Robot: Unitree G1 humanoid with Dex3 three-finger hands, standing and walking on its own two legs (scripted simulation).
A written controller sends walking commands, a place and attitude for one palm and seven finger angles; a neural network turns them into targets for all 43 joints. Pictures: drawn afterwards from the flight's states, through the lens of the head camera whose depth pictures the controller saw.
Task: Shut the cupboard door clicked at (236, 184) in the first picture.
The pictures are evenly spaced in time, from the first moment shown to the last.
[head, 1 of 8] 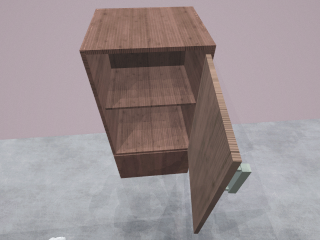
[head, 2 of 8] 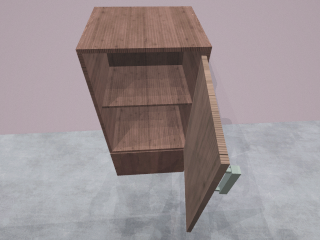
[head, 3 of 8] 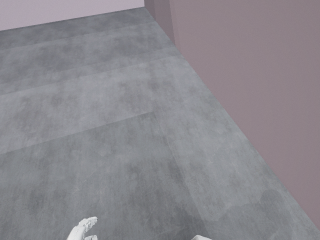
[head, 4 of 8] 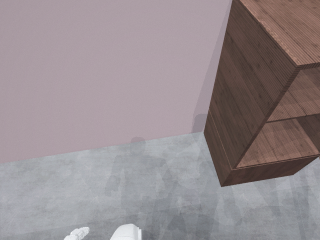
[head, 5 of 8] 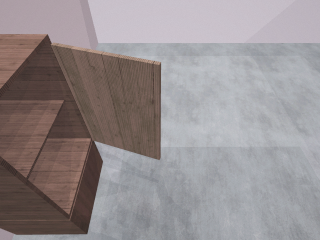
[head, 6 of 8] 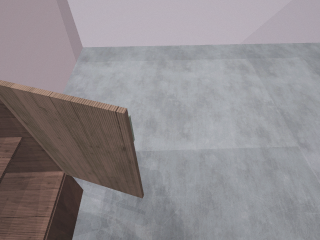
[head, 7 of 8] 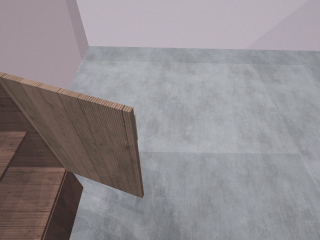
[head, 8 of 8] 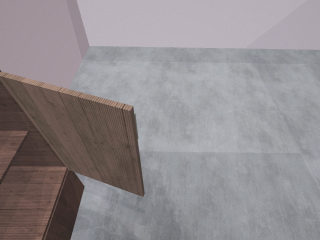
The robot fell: no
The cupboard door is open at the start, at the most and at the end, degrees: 83 83 71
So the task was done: no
